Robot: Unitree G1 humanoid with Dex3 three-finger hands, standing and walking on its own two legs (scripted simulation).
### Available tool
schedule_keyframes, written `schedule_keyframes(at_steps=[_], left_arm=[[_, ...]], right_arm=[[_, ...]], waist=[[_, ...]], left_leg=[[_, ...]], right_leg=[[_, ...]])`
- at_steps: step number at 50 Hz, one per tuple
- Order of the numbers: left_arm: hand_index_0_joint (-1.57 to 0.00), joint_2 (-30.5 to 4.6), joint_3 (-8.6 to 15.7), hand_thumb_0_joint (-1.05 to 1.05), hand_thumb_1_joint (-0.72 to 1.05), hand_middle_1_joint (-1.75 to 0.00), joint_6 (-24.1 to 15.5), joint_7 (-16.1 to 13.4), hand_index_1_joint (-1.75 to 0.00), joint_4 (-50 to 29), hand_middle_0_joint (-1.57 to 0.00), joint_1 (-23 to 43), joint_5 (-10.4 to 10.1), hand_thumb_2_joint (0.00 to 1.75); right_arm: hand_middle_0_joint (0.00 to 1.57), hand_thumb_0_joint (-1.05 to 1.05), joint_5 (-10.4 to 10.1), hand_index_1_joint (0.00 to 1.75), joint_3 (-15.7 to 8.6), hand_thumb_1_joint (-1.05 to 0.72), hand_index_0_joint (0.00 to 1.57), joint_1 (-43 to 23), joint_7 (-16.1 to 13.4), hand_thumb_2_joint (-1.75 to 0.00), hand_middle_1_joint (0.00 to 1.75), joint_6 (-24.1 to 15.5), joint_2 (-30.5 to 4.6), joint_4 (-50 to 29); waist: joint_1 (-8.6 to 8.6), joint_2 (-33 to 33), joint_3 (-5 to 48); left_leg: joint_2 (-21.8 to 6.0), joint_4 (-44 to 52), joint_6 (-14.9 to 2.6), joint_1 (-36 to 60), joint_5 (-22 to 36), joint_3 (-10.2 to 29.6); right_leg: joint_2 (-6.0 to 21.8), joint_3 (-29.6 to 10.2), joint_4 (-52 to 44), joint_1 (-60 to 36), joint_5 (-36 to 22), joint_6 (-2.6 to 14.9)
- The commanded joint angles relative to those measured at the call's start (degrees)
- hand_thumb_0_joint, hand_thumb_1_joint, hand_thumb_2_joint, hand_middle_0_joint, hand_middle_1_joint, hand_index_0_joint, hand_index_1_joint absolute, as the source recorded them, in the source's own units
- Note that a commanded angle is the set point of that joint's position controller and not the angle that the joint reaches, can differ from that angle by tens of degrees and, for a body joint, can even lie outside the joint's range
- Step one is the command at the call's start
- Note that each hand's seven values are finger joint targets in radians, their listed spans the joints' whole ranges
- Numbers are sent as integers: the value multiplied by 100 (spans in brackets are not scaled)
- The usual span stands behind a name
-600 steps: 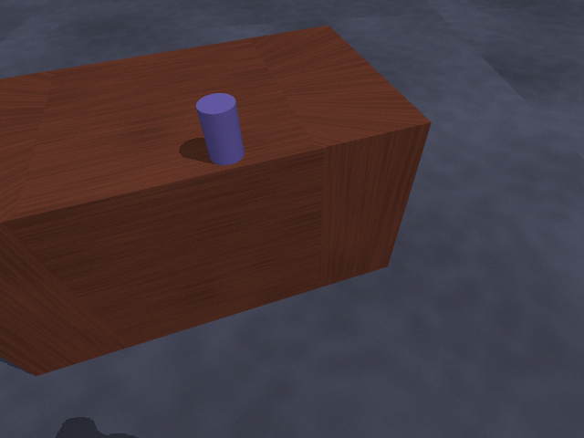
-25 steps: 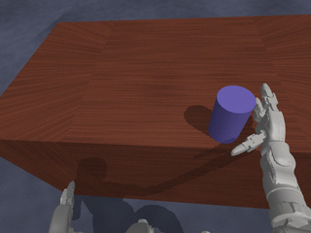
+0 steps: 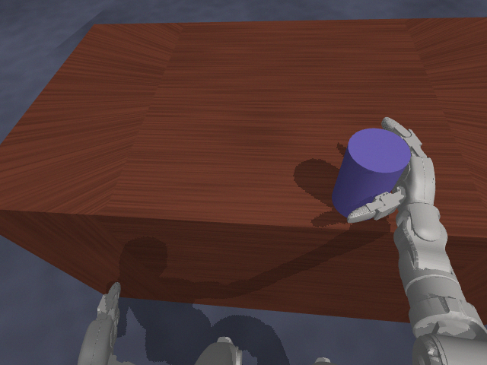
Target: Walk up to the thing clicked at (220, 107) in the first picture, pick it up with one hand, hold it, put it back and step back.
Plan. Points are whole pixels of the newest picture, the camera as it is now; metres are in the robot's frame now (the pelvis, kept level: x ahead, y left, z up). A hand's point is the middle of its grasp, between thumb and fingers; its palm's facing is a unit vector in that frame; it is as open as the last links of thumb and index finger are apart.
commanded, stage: close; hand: right
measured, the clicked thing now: (365, 177) +0.42 -0.14 +0.05
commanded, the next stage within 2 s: settle in 0.42 s
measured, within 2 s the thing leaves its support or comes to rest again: leaves its support in 0.74 s
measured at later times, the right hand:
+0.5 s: hand (370, 177) +0.41 -0.15 +0.06, palm faces +0.07 +1.00 +0.02, open 11.8 cm
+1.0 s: hand (369, 158) +0.42 -0.13 +0.10, palm faces +0.05 +1.00 +0.01, open 11.8 cm
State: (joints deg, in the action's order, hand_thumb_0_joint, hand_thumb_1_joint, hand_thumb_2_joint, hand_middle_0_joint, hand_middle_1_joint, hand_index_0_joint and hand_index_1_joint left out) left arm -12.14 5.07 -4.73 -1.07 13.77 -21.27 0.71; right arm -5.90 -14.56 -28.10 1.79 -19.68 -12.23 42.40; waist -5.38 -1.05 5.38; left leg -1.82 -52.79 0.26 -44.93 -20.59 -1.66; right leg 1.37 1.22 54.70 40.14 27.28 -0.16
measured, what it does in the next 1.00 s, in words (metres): stands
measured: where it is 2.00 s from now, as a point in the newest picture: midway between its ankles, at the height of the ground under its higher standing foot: outside the picture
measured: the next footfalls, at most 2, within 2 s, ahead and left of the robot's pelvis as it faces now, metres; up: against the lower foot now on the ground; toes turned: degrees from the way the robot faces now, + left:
none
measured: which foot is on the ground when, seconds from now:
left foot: down 0.00-1.00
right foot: down 0.00-1.00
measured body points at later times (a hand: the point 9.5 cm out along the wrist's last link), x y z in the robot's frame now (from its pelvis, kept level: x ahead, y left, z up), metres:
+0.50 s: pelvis +0.01 +0.00 +0.00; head +0.07 -0.01 +0.45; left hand +0.15 +0.27 -0.04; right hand +0.40 -0.20 +0.06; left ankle +0.05 +0.12 -0.68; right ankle -0.01 -0.12 -0.68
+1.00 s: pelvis +0.01 +0.00 +0.02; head +0.06 +0.00 +0.46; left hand +0.15 +0.27 -0.04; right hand +0.41 -0.19 +0.11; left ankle +0.05 +0.12 -0.68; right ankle -0.01 -0.12 -0.68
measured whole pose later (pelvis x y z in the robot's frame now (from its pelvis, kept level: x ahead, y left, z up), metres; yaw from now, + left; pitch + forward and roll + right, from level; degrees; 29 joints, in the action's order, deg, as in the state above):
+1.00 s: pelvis +0.01 +0.00 +0.02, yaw +0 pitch +10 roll +0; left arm -12.9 6.1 -3.9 -2.6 21.5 -18.4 -0.1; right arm -6.9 -10.2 -27.2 0.5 -14.8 -10.4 36.5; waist -4.1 0.0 4.7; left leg -1.8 -46.7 0.5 -37.8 -18.7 -1.4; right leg 1.1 1.6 48.1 32.8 25.1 0.0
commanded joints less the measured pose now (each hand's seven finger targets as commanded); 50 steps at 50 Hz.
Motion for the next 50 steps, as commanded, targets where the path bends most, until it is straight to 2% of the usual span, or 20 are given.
schedule_keyframes(at_steps=[1,4,7,8,9,12,13,20,22,23,25,28,29,31,33,36,37,40,42,50], left_arm=[[-5,-893,454,0,-56,-5,-337,-91,-5,-1219,-5,184,-14,6],[-4,-701,270,0,-56,-5,-294,-56,-6,-757,-5,-162,-4,6],[-4,-1116,619,0,-56,-5,-290,-85,-5,-1104,-5,70,6,6],[-4,-1029,486,0,-55,-5,-290,-82,-5,-1155,-5,114,10,6],[-4,-676,249,0,-55,-5,-237,-30,-5,-644,-5,-175,12,5],[-4,-798,325,0,-56,-5,-286,-58,-5,-1047,-5,179,7,6],[-4,-899,439,0,-55,-5,-274,-75,-5,-952,-5,-4,22,6],[-5,-932,525,0,-54,-4,-212,-56,-4,-781,-4,-282,9,4],[-5,-798,390,0,-54,-5,-213,-57,-4,-940,-4,79,-22,4],[-4,-974,570,0,-54,-4,-222,-95,-4,-929,-4,232,-7,4],[-4,-801,331,0,-54,-5,-206,-74,-5,-861,-4,192,-7,5],[-6,-672,325,0,-56,-6,-142,-75,-6,-546,-5,-39,19,6],[-6,-975,569,0,-55,-5,-167,-112,-5,-903,-5,99,9,6],[-6,-779,393,0,-55,-6,-137,-83,-5,-635,-5,-183,10,6],[-6,-1034,575,0,-54,-6,-188,-113,-5,-1060,-5,203,-15,5],[-6,-818,424,0,-55,-6,-176,-124,-5,-801,-5,42,-45,6],[-6,-1093,613,0,-55,-6,-233,-162,-6,-1056,-5,301,-53,6],[-5,-1167,696,0,-55,-6,-227,-223,-6,-789,-5,374,-69,6],[-5,-762,366,0,-55,-6,-196,-188,-6,-448,-5,294,-81,6],[-5,-794,368,0,-57,-6,-163,-248,-7,101,-6,515,-90,7]], right_arm=[[70,0,8,47,-154,53,70,-2500,19,-22,47,-425,-1053,-1461],[81,0,-18,55,-9,50,81,-2100,55,-28,55,-298,-683,-860],[90,0,10,64,-329,43,91,-2334,12,-35,64,-383,-1242,-1340],[92,0,12,67,-303,40,93,-2340,23,-38,66,-367,-1228,-1218],[93,0,-13,68,-55,37,94,-1948,51,-40,68,-318,-759,-624],[101,0,-48,79,-238,29,102,-2306,48,-52,79,-448,-1011,-1057],[103,0,-25,82,-113,24,104,-2319,49,-56,82,-441,-865,-978],[116,0,-86,109,171,5,118,-1598,44,-87,109,-349,-479,-1387],[119,0,-63,113,168,2,121,-1861,-25,-92,113,-362,-575,-1620],[121,0,-62,115,87,1,123,-2073,-63,-94,115,-392,-684,-1885],[122,0,-47,118,46,-1,125,-1652,-107,-96,117,-336,-562,-1140],[115,0,24,127,69,3,121,-1766,-116,-115,127,-453,-649,-1245],[114,0,13,128,94,4,120,-1850,-93,-116,127,-455,-685,-1486],[114,0,5,129,154,4,119,-1879,-56,-117,128,-424,-675,-1580],[114,0,-43,128,114,7,120,-2035,-44,-115,128,-403,-790,-1924],[114,0,-108,128,215,9,120,-2075,-64,-116,128,-319,-626,-1986],[116,0,-145,128,107,10,122,-2137,-76,-114,128,-299,-730,-2123],[118,0,-116,130,111,9,124,-2069,-115,-115,130,-144,-771,-1864],[120,0,-137,131,359,8,125,-2119,-103,-115,131,-108,-489,-1951],[120,0,-166,137,316,13,126,-2145,-164,-122,137,210,-620,-2069]], waist=[[56,246,2509],[35,159,1906],[82,226,2530],[114,285,2347],[86,201,1665],[67,119,2171],[-88,26,2129],[6,203,2157],[41,177,2130],[27,256,2287],[38,-34,1666],[20,67,1717],[-37,11,1892],[3,238,2011],[27,247,2224],[32,212,2220],[46,163,2412],[57,82,1962],[89,176,1690],[197,24,1771]], left_leg=[[100,611,-33,1815,1503,185],[147,620,-55,1500,1341,109],[163,614,-61,1743,1446,84],[176,640,-62,1713,1409,66],[171,667,-66,1517,1223,58],[137,650,-43,1700,1326,133],[176,639,-54,1558,1228,89],[177,631,-71,1653,1599,58],[170,673,-69,1696,1520,63],[164,655,-71,1674,1551,83],[181,704,-55,1524,1304,34],[136,744,-46,1585,1153,113],[151,757,-36,1637,1170,97],[153,747,-51,1671,1271,100],[155,789,-42,1773,1326,76],[147,826,-48,1916,1495,68],[152,823,-49,2003,1608,49],[154,960,-33,1894,1416,40],[148,1051,-53,1793,1172,51],[137,1233,-33,2259,1564,60]], right_leg=[[-127,-90,-741,-732,-1649,66],[-107,-123,-816,-477,-1543,61],[-87,-157,-853,-828,-1775,24],[-79,-158,-887,-803,-1784,15],[-95,-127,-897,-473,-1554,33],[-106,-97,-816,-536,-1523,74],[-84,-152,-855,-580,-1457,77],[-100,-134,-875,-852,-1942,14],[-91,-140,-903,-844,-1852,25],[-83,-144,-891,-930,-1867,25],[-65,-171,-949,-619,-1633,46],[-106,-104,-932,-526,-1322,86],[-94,-128,-976,-726,-1354,75],[-109,-109,-990,-834,-1482,51],[-106,-123,-1021,-1030,-1551,45],[-110,-117,-1053,-1107,-1691,39],[-98,-146,-1074,-1213,-1837,28],[-76,-142,-1207,-1153,-1628,61],[-68,-148,-1315,-1127,-1425,53],[-100,-87,-1500,-1350,-1734,63]])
